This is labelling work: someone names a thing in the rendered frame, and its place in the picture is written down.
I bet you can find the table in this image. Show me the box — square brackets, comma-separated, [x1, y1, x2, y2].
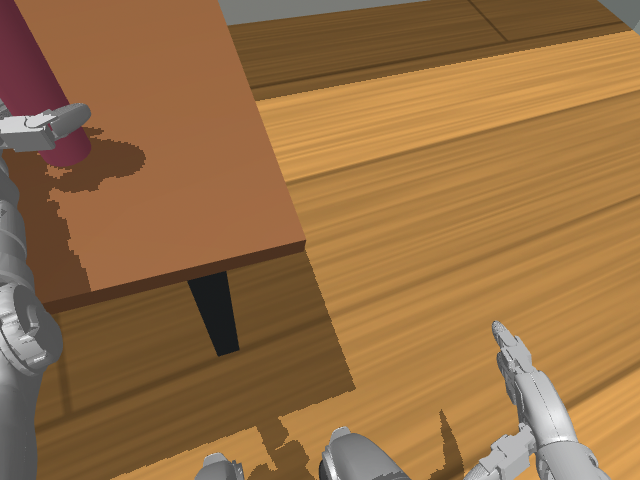
[1, 0, 306, 357]

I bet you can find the left robot arm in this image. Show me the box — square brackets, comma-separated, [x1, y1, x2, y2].
[0, 155, 63, 480]

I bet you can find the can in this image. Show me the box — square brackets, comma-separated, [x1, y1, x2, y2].
[0, 0, 91, 167]

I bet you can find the right robot arm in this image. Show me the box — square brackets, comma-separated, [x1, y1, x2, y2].
[536, 441, 612, 480]

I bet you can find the left robot hand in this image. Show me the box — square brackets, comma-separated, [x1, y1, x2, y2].
[0, 99, 91, 156]

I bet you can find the right robot hand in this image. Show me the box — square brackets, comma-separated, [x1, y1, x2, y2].
[463, 320, 579, 480]

